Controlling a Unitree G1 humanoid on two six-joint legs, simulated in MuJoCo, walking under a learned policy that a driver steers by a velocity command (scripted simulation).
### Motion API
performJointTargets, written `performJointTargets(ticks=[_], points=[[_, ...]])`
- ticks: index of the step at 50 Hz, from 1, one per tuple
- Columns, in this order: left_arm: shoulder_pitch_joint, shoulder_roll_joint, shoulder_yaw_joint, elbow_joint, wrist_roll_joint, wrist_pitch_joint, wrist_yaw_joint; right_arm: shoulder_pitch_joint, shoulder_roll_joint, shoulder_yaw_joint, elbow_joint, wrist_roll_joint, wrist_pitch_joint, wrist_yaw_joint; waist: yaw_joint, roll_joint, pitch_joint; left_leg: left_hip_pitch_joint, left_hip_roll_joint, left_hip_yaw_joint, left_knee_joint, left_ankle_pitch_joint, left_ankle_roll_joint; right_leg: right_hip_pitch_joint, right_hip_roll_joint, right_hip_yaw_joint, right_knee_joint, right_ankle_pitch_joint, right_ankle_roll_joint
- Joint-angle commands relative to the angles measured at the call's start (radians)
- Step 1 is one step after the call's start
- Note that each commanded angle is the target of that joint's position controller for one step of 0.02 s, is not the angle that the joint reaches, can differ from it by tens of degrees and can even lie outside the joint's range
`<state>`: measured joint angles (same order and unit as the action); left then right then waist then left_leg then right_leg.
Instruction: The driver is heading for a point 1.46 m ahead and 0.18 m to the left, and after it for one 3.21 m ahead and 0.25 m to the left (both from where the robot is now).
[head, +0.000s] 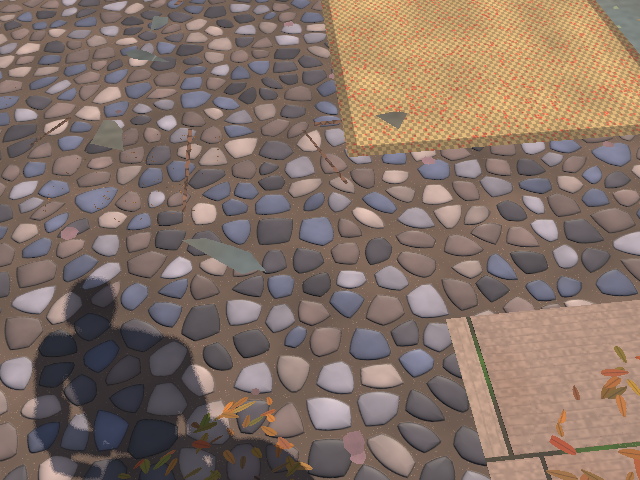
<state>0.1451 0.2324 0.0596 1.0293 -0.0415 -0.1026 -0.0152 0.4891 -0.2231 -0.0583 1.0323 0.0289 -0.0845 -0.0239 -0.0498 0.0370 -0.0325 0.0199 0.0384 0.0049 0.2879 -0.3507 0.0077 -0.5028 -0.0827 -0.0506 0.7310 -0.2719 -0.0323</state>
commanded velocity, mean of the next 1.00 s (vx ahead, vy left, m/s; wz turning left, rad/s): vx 0.92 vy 0.00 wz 0.00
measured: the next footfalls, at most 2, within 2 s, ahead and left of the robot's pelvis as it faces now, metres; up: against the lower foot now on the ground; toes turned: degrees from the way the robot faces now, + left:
right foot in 0.08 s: +0.14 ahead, -0.16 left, +0.00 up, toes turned -4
left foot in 0.58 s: +0.65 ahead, +0.06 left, +0.00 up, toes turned +2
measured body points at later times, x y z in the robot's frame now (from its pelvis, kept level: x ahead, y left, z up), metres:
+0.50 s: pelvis +0.33 -0.06 -0.02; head +0.36 -0.07 +0.43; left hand +0.21 +0.16 -0.16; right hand +0.58 -0.26 -0.10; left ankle +0.60 +0.09 -0.68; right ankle +0.10 -0.15 -0.74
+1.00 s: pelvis +0.80 -0.06 -0.01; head +0.81 -0.06 +0.43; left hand +1.04 +0.16 -0.08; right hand +0.74 -0.31 -0.16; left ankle +0.61 +0.05 -0.74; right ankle +1.06 -0.20 -0.69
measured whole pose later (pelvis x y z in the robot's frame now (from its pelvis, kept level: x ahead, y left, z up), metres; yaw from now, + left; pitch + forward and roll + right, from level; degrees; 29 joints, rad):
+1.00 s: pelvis +0.80 -0.06 -0.01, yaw +0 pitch +1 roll +2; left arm 0.00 0.24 0.00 0.74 -0.02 -0.12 -0.04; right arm 0.48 -0.23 -0.03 0.94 0.02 -0.12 0.00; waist -0.09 -0.02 0.00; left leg 0.20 -0.05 0.04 0.15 -0.37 0.02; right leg -0.74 -0.11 -0.01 0.56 0.22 -0.04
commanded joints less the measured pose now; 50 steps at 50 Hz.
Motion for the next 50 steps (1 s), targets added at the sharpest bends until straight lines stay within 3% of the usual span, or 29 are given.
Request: performJointTargets(ticks=[1, 3, 4, 5, 6, 7, 8, 9, 10, 12, 17, 20, 24, 26, 27, 28, 29, 30, 31, 32, 33, 34, 35, 36, 37, 39, 43, 46, 50], points=[[-0.04, 0.038, 0.002, -0.06, -0.007, -0.012, -0.011, -0.037, -0.165, -0.032, -0.068, 0.011, -0.016, 0.002, 0.064, 0.095, 0.186, -0.273, 0.216, -0.15, -0.148, -0.136, 0.19, 0.13, 0.041, -0.071, -0.106, 0.034, 0.002], [0.206, 0.112, 0.043, 0.004, -0.012, -0.012, -0.001, -0.08, -0.155, -0.024, -0.087, -0.006, -0.017, 0.007, 0.198, 0.079, 0.077, -0.36, 0.167, -0.071, 0.121, 0.204, 0.159, 0.439, 0.11, -0.114, -0.12, 0.023, -0.029], [0.442, 0.198, 0.079, 0.06, -0.011, -0.017, 0.008, -0.14, -0.12, -0.011, -0.116, -0.022, -0.017, 0.011, 0.315, -0.047, -0.044, -0.527, 0.095, 0.021, 0.537, 0.375, 0.104, 0.708, 0.011, 0.048, -0.16, -0.076, -0.081], [0.547, 0.288, 0.079, 0.069, 0.018, -0.024, 0.003, -0.132, 0.038, 0.029, -0.175, -0.022, -0.042, 0.017, 0.267, -0.388, -0.14, -0.807, -0.055, -0.011, 0.979, -0.11, 0.064, 0.835, -0.25, 0.632, -0.394, -0.547, -0.203], [0.447, 0.177, 0.039, 0.044, 0.042, -0.048, -0.012, -0.168, 0.002, 0.021, -0.213, 0.038, -0.071, 0.017, 0.221, -0.341, -0.107, -0.96, -0.079, -0.172, 1.172, -0.084, 0.103, 0.778, -0.318, 0.952, -0.575, -0.701, -0.237], [0.335, 0.125, 0.017, 0.02, 0.037, -0.055, -0.019, -0.23, -0.048, 0.017, -0.248, 0.063, -0.085, 0.025, 0.174, -0.245, -0.003, -1.076, 0.001, -0.157, 1.228, -0.007, 0.143, 0.715, -0.336, 0.833, -0.547, -0.62, -0.21], [0.273, 0.082, -0.001, 0.007, 0.038, -0.054, -0.026, -0.26, -0.059, 0.021, -0.256, 0.043, -0.086, 0.03, 0.147, -0.146, 0.015, -1.05, 0.053, -0.133, 1.202, 0.078, 0.155, 0.633, -0.293, 0.682, -0.523, -0.475, -0.191], [0.222, 0.082, -0.006, -0.001, 0.043, -0.046, -0.03, -0.255, -0.055, 0.018, -0.254, 0.014, -0.077, 0.03, 0.103, -0.094, 0.035, -0.992, 0.101, -0.118, 1.135, 0.151, 0.148, 0.525, -0.247, 0.555, -0.524, -0.373, -0.171], [0.183, 0.061, -0.016, -0.008, 0.053, -0.039, -0.031, -0.237, -0.049, 0.015, -0.253, 0.0, -0.059, 0.035, 0.06, -0.1, 0.064, -0.934, 0.13, -0.113, 1.088, 0.196, 0.138, 0.417, -0.199, 0.459, -0.536, -0.317, -0.151], [0.189, 0.054, -0.023, -0.003, 0.05, -0.034, -0.024, -0.2, -0.038, 0.017, -0.239, 0.004, -0.019, 0.043, 0.021, -0.117, 0.11, -0.91, 0.15, -0.093, 1.05, 0.224, 0.107, 0.315, -0.159, 0.347, -0.585, -0.252, -0.15], [0.292, 0.069, -0.031, 0.0, 0.042, -0.037, 0.013, -0.444, -0.061, 0.016, -0.319, -0.012, -0.021, 0.036, 0.078, -0.049, 0.194, -0.953, 0.124, -0.002, 0.705, 0.458, 0.038, 0.298, -0.102, 0.15, -0.684, 0.076, -0.154], [0.379, 0.078, -0.036, -0.001, 0.031, -0.034, 0.031, -0.573, -0.032, 0.027, -0.362, 0.003, -0.04, 0.06, 0.117, -0.051, 0.209, -0.862, 0.083, 0.046, 0.481, 0.583, 0.047, 0.372, -0.099, 0.079, -0.738, 0.199, -0.139], [0.43, 0.104, -0.032, -0.014, 0.028, -0.011, 0.038, -0.678, -0.034, 0.028, -0.415, 0.014, -0.058, 0.105, 0.115, -0.084, 0.215, -0.788, 0.012, 0.082, 0.251, 0.536, 0.081, 0.587, -0.129, 0.01, -0.682, 0.46, -0.119], [0.436, 0.148, -0.019, -0.02, 0.051, -0.002, 0.04, -0.663, -0.075, 0.012, -0.437, 0.021, -0.058, 0.11, 0.068, -0.169, 0.142, -0.68, -0.064, 0.127, 0.253, 0.425, 0.11, 0.701, -0.163, 0.002, -0.55, 0.953, -0.11], [0.435, 0.169, -0.011, -0.018, 0.069, 0.009, 0.041, -0.586, -0.118, -0.005, -0.432, 0.026, -0.05, 0.103, 0.008, -0.227, 0.076, -0.592, -0.099, 0.138, 0.273, 0.345, 0.13, 0.757, -0.177, 0.004, -0.424, 1.193, -0.103], [0.413, 0.191, -0.003, -0.019, 0.083, 0.024, 0.043, -0.404, -0.173, -0.03, -0.39, 0.033, -0.037, 0.09, -0.09, -0.284, -0.028, -0.397, -0.119, 0.131, 0.301, 0.283, 0.16, 0.747, -0.192, 0.004, -0.217, 1.368, -0.099], [0.329, 0.203, -0.002, -0.047, 0.082, 0.032, 0.042, -0.143, -0.224, -0.052, -0.316, 0.033, -0.021, 0.072, -0.23, -0.275, -0.143, -0.053, -0.07, 0.071, 0.298, 0.287, 0.193, 0.553, -0.162, -0.017, 0.091, 1.304, -0.07], [0.45, 0.022, -0.041, -0.09, 0.082, 0.014, 0.021, 0.022, -0.322, -0.072, -0.269, -0.019, -0.018, 0.061, -0.14, 0.018, -0.372, 0.482, 0.214, -0.402, 0.342, -0.053, 0.33, 0.058, -0.013, 0.041, 0.557, 0.632, -0.04], [0.484, -0.024, -0.065, -0.073, 0.021, -0.04, 0.001, 0.075, -0.273, -0.065, -0.23, -0.019, -0.03, 0.069, -0.114, 0.203, -0.559, 0.621, 0.345, -0.883, 0.082, -0.473, 0.395, -0.129, 0.134, 0.232, 0.76, -0.151, -0.048], [0.301, 0.108, -0.024, -0.131, -0.03, -0.063, 0.003, 0.036, -0.18, -0.044, -0.203, -0.022, -0.032, 0.061, -0.139, 0.196, -0.36, 0.506, 0.288, -0.815, -0.02, -0.421, 0.31, -0.246, 0.071, 0.236, 0.798, -0.131, -0.091], [0.185, 0.112, -0.028, -0.182, -0.043, -0.071, 0.008, -0.038, -0.142, -0.031, -0.202, -0.029, -0.038, 0.063, -0.106, 0.086, -0.198, 0.325, 0.266, -0.651, -0.024, -0.256, 0.277, -0.279, 0.029, 0.209, 0.788, -0.104, -0.102], [0.125, 0.088, -0.032, -0.202, -0.023, -0.072, 0.01, -0.114, -0.11, -0.019, -0.198, -0.039, -0.046, 0.071, -0.053, -0.063, -0.097, 0.108, 0.234, -0.534, -0.049, -0.108, 0.264, -0.243, -0.007, 0.191, 0.724, -0.061, -0.102], [0.137, 0.077, -0.025, -0.202, -0.007, -0.057, 0.011, -0.184, -0.077, -0.007, -0.201, -0.053, -0.055, 0.076, 0.017, -0.079, -0.043, -0.065, 0.189, -0.43, -0.065, -0.048, 0.249, -0.171, -0.051, 0.193, 0.665, -0.012, -0.101], [0.189, 0.052, -0.028, -0.196, -0.001, -0.034, 0.005, -0.228, -0.053, 0.001, -0.198, -0.057, -0.054, 0.078, 0.073, -0.033, -0.012, -0.178, 0.172, -0.384, -0.085, -0.059, 0.256, -0.132, -0.075, 0.194, 0.648, -0.002, -0.093], [0.21, 0.03, -0.032, -0.193, 0.003, -0.015, 0.006, -0.247, -0.052, 0.002, -0.192, -0.04, -0.052, 0.077, 0.1, -0.009, 0.028, -0.259, 0.165, -0.339, -0.12, -0.066, 0.261, -0.127, -0.095, 0.181, 0.615, -0.018, -0.079], [0.161, 0.028, -0.038, -0.22, 0.01, 0.01, 0.017, -0.242, -0.08, 0.001, -0.176, -0.021, -0.055, 0.071, 0.119, 0.014, 0.121, -0.378, 0.154, -0.263, -0.188, -0.052, 0.257, -0.181, -0.124, 0.155, 0.535, 0.014, -0.041], [-0.047, 0.072, -0.035, -0.289, 0.043, -0.007, 0.017, -0.157, -0.121, -0.003, -0.167, -0.021, -0.066, 0.04, 0.059, -0.028, 0.181, -0.397, 0.08, -0.087, -0.217, 0.188, 0.224, -0.204, -0.103, 0.079, 0.181, 0.387, 0.007], [-0.178, 0.055, -0.043, -0.324, 0.025, -0.028, -0.008, -0.053, -0.155, -0.004, -0.149, -0.003, -0.069, 0.026, 0.0, -0.042, 0.182, -0.331, 0.089, -0.032, -0.267, 0.22, 0.201, -0.059, -0.04, 0.023, -0.073, 0.592, 0.006], [-0.259, 0.093, -0.029, -0.378, 0.011, -0.036, -0.04, 0.007, -0.189, -0.013, -0.126, -0.007, -0.027, 0.016, 0.002, -0.001, 0.193, 0.043, 0.177, -0.019, -0.182, 0.51, 0.169, -0.142, 0.02, 0.012, -0.252, 0.457, -0.026]])
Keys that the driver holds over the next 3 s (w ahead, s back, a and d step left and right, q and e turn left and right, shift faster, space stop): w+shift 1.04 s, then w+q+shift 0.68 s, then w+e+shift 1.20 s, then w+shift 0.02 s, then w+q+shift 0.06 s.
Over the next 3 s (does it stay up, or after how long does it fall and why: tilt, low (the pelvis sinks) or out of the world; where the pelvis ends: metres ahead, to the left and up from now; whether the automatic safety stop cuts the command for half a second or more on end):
stays up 2.59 0.23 -0.05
